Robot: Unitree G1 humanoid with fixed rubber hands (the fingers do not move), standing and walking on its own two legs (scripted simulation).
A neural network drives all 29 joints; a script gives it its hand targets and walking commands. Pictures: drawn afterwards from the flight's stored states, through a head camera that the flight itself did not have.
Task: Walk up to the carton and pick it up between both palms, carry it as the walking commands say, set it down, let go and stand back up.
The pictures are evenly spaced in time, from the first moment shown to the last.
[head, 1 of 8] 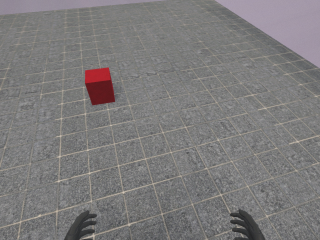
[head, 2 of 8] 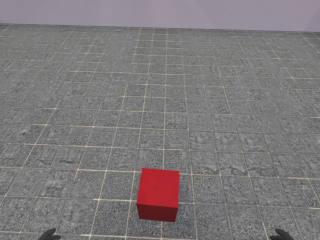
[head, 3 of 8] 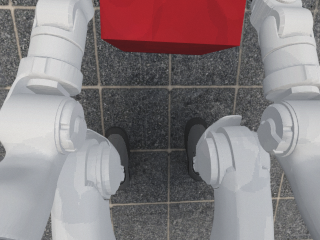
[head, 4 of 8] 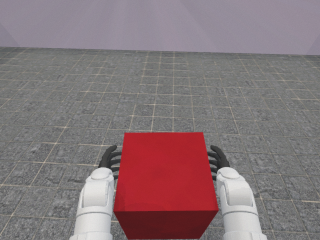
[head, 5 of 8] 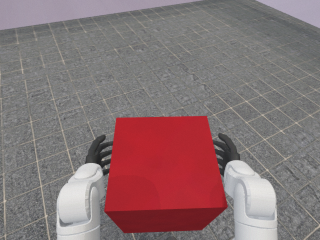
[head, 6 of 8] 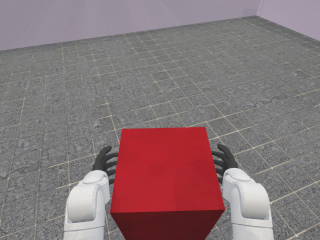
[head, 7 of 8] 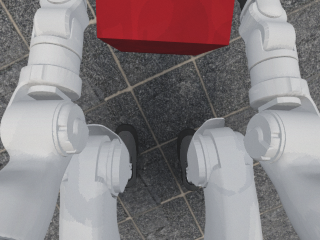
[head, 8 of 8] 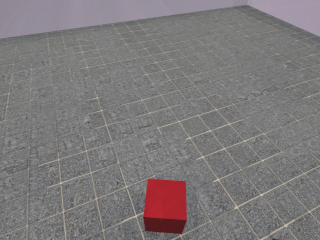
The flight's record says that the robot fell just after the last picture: no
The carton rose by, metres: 0.67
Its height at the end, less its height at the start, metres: +0.00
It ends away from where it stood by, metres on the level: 0.93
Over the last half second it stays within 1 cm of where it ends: yes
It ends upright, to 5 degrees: yes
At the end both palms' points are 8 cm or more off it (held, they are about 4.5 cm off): yes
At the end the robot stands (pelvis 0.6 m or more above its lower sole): yes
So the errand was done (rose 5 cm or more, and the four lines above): yes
